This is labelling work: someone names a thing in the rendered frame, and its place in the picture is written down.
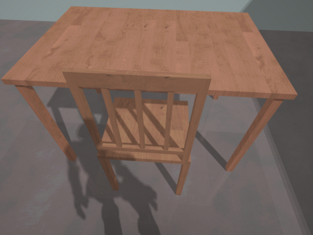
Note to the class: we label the table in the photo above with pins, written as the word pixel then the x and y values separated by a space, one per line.
pixel 226 45

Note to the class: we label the chair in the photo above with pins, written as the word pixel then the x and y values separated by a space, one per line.
pixel 145 130

